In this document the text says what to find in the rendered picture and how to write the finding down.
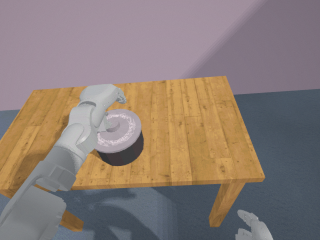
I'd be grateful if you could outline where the pot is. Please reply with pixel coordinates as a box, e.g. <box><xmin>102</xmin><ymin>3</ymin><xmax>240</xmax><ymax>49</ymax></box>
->
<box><xmin>97</xmin><ymin>130</ymin><xmax>144</xmax><ymax>166</ymax></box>

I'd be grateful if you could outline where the right robot hand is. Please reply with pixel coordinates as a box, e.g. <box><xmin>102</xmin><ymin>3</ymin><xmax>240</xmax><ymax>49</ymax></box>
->
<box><xmin>235</xmin><ymin>210</ymin><xmax>273</xmax><ymax>240</ymax></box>

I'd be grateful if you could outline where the left robot hand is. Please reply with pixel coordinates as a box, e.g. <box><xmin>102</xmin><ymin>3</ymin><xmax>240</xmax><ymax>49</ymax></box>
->
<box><xmin>79</xmin><ymin>83</ymin><xmax>127</xmax><ymax>132</ymax></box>

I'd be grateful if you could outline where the table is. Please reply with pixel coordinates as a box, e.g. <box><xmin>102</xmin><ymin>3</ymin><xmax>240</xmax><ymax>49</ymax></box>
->
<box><xmin>0</xmin><ymin>76</ymin><xmax>266</xmax><ymax>232</ymax></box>

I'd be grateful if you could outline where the left robot forearm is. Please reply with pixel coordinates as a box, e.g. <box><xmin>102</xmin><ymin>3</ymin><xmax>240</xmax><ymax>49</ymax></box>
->
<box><xmin>0</xmin><ymin>98</ymin><xmax>105</xmax><ymax>227</ymax></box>

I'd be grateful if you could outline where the lid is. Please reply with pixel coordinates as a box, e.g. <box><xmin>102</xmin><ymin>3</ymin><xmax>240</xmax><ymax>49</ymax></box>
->
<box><xmin>94</xmin><ymin>109</ymin><xmax>142</xmax><ymax>154</ymax></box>

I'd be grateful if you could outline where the left robot upper arm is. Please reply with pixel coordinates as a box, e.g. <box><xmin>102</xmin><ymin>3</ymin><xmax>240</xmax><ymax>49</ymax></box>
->
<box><xmin>0</xmin><ymin>185</ymin><xmax>67</xmax><ymax>240</ymax></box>

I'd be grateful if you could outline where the knob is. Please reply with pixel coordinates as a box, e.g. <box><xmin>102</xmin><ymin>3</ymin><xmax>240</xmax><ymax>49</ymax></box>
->
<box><xmin>107</xmin><ymin>117</ymin><xmax>120</xmax><ymax>132</ymax></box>

